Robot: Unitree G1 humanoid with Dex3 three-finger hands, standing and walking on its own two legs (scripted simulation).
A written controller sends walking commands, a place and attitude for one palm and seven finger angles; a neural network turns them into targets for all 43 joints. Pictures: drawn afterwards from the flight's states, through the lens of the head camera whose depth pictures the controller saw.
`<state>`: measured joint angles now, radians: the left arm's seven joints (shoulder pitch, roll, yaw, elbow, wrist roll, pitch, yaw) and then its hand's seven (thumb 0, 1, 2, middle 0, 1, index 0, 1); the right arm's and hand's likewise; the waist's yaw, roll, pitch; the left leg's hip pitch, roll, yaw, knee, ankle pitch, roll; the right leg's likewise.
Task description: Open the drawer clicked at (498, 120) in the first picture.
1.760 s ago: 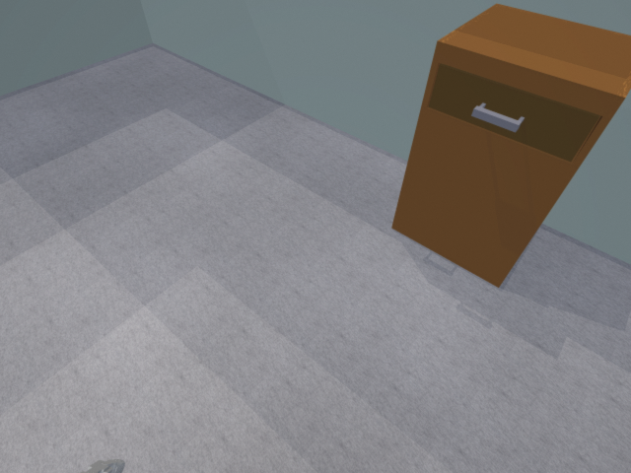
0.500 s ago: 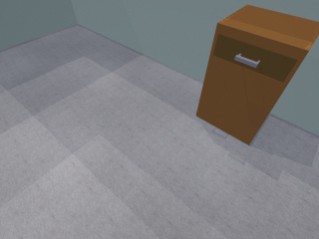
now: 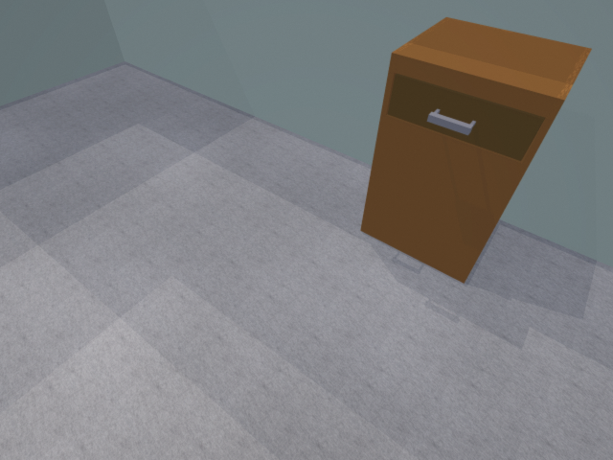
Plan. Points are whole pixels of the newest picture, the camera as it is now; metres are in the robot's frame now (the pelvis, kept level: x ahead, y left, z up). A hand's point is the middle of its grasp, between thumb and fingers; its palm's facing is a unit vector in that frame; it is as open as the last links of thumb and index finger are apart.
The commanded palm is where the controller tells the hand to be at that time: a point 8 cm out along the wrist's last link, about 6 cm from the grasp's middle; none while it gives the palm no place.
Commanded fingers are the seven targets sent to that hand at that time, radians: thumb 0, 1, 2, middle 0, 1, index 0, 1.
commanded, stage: walk to a spot facing it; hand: left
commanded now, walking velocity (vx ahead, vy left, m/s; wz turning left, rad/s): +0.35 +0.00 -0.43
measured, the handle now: (452, 120) +1.09 -0.37 -0.10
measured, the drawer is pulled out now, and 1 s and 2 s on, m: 0.00 0.00 0.00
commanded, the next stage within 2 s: turn to face it in 0.70 s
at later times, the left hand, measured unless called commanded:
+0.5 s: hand out of the picture +0.08 +0.18 -0.18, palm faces -0.05 -0.99 -0.14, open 7.4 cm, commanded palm none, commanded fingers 0.00 0.90 0.90 -0.20 -0.30 -0.20 -0.30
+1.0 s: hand (278, 268) +0.52 +0.10 -0.15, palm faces -0.46 -0.85 -0.27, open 7.4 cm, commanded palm none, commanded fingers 0.00 0.90 0.90 -0.20 -0.30 -0.20 -0.30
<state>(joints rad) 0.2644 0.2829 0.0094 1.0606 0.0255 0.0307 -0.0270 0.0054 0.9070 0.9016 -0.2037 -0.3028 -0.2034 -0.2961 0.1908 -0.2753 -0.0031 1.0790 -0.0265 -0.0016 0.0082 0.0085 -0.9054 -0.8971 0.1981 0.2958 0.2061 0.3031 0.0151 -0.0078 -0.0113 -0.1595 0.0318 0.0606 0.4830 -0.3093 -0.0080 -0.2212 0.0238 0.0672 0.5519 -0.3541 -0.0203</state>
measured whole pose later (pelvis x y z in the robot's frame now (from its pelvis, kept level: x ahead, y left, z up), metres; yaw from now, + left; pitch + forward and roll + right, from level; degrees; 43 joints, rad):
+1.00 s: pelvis +0.30 -0.01 -0.02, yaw -26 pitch +0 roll +0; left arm 0.09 0.22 0.06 0.88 0.03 0.00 -0.02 0.00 0.91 0.90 -0.20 -0.30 -0.20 -0.30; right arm 0.30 -0.23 -0.05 1.02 -0.02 0.01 -0.01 0.01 -0.91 -0.90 0.20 0.30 0.20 0.30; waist -0.06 0.04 0.09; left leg -0.29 0.16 0.24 0.88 -0.52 -0.04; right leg -0.40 -0.05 -0.11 0.66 -0.25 -0.04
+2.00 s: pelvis +0.49 -0.19 +0.00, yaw -33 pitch +0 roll -1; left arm 0.21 0.16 0.04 1.06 0.02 -0.06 0.02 -0.02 0.94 0.90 -0.20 -0.30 -0.20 -0.30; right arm 0.22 -0.17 -0.06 1.04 -0.03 -0.01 -0.01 0.01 -0.92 -0.90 0.19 0.29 0.20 0.30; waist -0.03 0.03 0.01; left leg -0.50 0.12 0.11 0.93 -0.33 -0.02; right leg -0.18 0.01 -0.21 0.41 -0.24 -0.07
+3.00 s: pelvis +0.47 -0.27 +0.01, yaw -33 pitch -1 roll +0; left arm 0.23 0.16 0.02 1.11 0.01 0.01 0.02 0.00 0.94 0.90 -0.20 -0.30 -0.20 -0.30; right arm 0.30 -0.12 0.00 1.15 -0.02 0.02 -0.02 0.01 -0.91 -0.90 0.20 0.30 0.20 0.30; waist 0.00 0.01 0.01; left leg -0.15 0.06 0.03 0.41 -0.23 -0.04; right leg -0.21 0.02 -0.11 0.42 -0.19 -0.06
